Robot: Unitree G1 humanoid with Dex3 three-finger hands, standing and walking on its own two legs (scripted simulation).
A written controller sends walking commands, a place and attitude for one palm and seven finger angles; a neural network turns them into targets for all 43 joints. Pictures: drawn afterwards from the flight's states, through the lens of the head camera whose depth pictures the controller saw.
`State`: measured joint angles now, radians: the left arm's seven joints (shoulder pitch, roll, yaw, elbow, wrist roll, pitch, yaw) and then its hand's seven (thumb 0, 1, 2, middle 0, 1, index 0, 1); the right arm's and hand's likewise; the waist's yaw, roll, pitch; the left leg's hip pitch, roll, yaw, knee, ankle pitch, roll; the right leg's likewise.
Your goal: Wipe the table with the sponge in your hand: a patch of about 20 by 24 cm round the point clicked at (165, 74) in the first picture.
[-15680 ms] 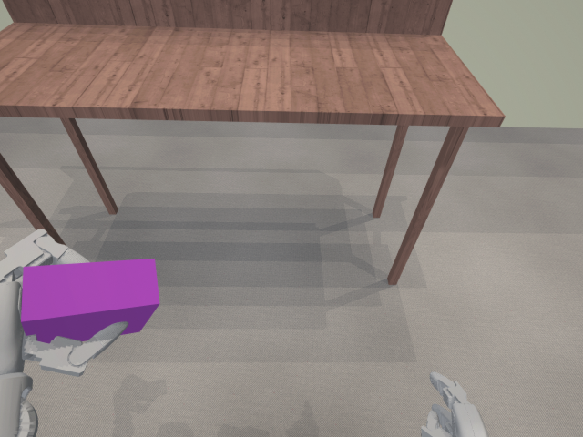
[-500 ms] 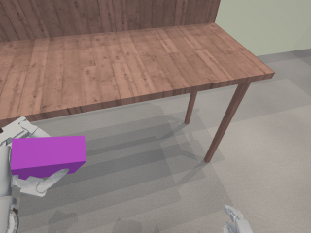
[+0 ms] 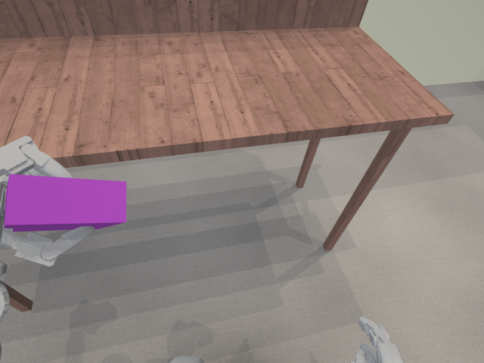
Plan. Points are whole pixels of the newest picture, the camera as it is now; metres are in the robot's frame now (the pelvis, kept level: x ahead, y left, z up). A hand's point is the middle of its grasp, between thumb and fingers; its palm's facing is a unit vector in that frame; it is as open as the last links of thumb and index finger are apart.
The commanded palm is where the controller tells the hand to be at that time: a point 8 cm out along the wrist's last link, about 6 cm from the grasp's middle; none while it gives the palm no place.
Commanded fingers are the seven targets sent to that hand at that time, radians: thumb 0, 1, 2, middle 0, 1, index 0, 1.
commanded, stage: look again from close up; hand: left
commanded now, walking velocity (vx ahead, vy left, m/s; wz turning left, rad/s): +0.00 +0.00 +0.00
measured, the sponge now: (79, 207) +0.24 +0.24 +0.17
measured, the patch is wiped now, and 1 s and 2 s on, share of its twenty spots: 0.00 0.00 0.00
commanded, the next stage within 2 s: shuffle to correct the standing spot in 0.22 s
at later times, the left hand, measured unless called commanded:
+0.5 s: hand (54, 172) +0.29 +0.29 +0.17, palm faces +0.43 -0.84 -0.32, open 9.1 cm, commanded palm +0.24 +0.32 +0.19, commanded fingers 0.00 0.10 1.30 -1.20 -1.60 -1.20 -1.60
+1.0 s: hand (83, 118) +0.39 +0.30 +0.18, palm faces +0.34 -0.85 -0.40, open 9.1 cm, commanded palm +0.33 +0.34 +0.19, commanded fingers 0.00 0.10 1.30 -1.20 -1.60 -1.20 -1.60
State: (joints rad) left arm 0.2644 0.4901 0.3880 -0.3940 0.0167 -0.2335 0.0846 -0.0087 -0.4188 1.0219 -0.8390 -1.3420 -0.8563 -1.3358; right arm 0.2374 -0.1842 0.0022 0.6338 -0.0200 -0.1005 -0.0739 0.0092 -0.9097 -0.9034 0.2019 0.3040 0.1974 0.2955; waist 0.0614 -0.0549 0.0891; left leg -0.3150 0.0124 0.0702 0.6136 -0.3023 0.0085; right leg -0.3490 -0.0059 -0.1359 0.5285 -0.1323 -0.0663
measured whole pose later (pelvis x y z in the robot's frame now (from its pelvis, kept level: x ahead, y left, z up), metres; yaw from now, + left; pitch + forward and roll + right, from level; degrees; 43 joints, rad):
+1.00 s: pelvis +0.14 +0.08 -0.01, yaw -7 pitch -2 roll +1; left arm 0.36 0.38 0.42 -0.46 -0.03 -0.25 0.11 -0.01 -0.42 1.02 -0.83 -1.35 -0.85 -1.35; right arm 0.21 -0.16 0.00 0.58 0.00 -0.11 -0.01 0.01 -0.91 -0.90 0.20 0.30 0.20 0.30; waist 0.02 -0.04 0.09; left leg -0.30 0.00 0.06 0.69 -0.36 0.02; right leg -0.41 0.00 -0.01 1.02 -0.51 -0.01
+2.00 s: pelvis +0.21 +0.14 +0.01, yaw -8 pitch -1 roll -1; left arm 0.33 0.43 0.37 -0.43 0.01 -0.17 0.08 -0.01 -0.41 1.03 -0.83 -1.35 -0.85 -1.35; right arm 0.21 -0.19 0.00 0.58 -0.02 -0.12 -0.06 0.01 -0.91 -0.90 0.20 0.30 0.20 0.30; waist 0.05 -0.02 0.05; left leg -0.29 0.09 0.08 0.50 -0.20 -0.02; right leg -0.18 0.00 -0.06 0.44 -0.25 0.00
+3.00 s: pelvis +0.22 +0.17 +0.01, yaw -7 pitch -2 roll -2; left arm 0.42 0.36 0.36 -0.49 -0.03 -0.17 0.11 -0.01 -0.41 1.03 -0.82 -1.37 -0.84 -1.37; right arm 0.18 -0.19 0.01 0.57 0.02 -0.13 -0.02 0.01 -0.91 -0.90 0.20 0.30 0.20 0.30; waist 0.03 -0.03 0.09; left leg -0.26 0.04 0.08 0.49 -0.21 0.03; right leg -0.13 -0.02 0.00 0.41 -0.25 0.04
